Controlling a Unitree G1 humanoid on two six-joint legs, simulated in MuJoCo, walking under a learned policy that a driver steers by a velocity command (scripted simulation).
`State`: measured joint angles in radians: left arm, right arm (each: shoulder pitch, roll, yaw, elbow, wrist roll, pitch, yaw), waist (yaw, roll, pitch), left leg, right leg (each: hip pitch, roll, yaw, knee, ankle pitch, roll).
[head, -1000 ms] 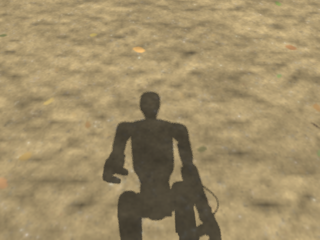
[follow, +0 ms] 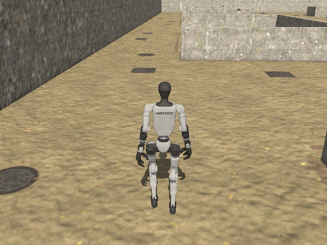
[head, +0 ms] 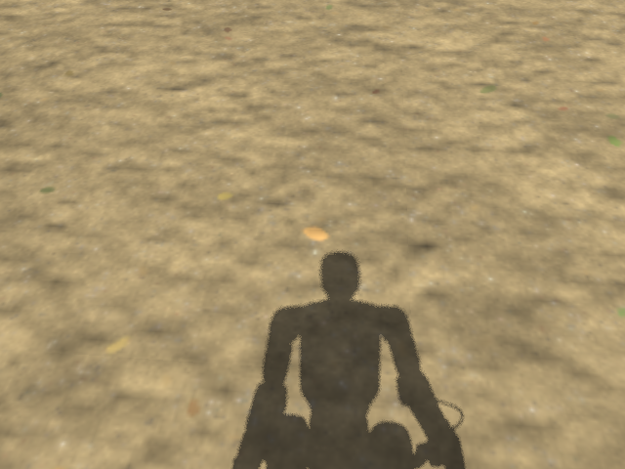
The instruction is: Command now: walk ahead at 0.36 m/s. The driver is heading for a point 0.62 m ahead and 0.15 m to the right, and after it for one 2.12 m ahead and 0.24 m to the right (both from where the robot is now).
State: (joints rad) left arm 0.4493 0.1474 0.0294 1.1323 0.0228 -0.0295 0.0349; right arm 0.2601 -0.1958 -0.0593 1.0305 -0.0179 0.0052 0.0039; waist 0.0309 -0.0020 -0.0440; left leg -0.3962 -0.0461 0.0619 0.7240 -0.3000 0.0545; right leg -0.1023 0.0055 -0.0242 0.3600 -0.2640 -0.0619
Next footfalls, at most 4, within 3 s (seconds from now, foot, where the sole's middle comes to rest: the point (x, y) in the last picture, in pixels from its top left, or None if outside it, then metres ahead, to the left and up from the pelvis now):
0.32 left None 0.21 0.14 -0.78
0.82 right None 0.51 -0.04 -0.78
1.36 left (343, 381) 0.80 0.00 -0.79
1.74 right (396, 453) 0.62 -0.11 -0.79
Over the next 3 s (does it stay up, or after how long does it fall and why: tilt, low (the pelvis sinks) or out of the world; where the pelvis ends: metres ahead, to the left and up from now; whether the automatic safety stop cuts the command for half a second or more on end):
stays up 0.64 0.00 0.00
